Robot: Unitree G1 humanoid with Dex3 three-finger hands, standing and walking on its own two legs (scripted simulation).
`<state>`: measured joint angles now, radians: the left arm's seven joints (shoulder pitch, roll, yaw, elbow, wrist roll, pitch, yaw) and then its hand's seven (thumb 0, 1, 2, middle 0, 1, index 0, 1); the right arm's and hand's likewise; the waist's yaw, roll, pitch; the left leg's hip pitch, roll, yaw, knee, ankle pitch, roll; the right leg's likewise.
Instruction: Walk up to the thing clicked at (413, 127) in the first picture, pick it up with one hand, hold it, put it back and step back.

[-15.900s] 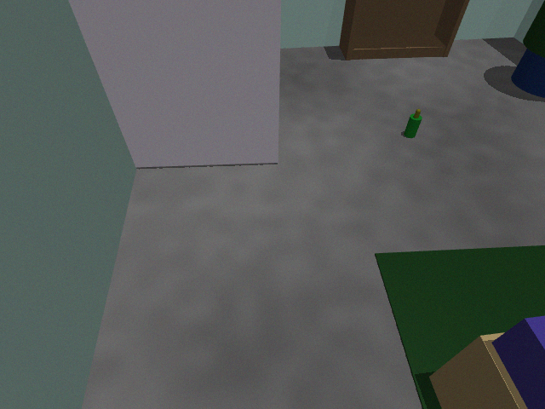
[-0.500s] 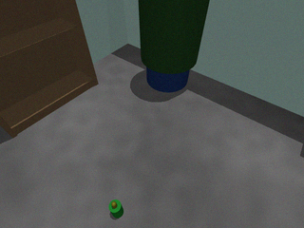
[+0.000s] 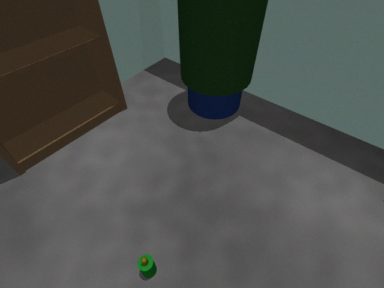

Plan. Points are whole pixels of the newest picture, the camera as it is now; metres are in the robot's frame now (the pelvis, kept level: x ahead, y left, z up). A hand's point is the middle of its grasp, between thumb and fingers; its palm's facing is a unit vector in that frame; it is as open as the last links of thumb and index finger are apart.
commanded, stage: stand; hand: left
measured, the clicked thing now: (146, 265) +0.35 +0.23 -0.69
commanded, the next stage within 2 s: go down in 1.48 s
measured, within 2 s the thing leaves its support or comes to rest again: neither
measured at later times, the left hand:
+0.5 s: hand out of the picture +0.08 +0.25 -0.16, palm faces -0.03 -0.94 -0.34, open 7.4 cm
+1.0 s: hand out of the picture +0.07 +0.26 -0.16, palm faces -0.03 -0.94 -0.34, open 7.4 cm
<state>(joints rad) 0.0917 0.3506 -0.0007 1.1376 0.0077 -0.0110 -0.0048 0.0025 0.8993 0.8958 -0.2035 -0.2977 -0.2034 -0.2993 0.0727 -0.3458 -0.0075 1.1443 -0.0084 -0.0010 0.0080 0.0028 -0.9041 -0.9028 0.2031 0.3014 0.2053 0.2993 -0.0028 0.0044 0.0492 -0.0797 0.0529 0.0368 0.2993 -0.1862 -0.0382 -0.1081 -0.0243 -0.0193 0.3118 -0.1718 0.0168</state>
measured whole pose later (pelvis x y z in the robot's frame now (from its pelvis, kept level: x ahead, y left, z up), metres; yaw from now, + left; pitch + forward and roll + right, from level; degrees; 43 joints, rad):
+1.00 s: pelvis +0.00 +0.00 +0.00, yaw +0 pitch -2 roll +0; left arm 0.12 0.36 0.00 1.13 0.01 -0.01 -0.01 0.00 0.90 0.90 -0.20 -0.30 -0.20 -0.30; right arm 0.12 -0.35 0.00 1.14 -0.01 0.00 0.01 0.00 -0.90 -0.90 0.20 0.30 0.21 0.30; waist 0.00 0.00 0.05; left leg -0.08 0.05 0.04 0.30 -0.18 -0.03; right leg -0.11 -0.03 -0.02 0.32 -0.17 0.02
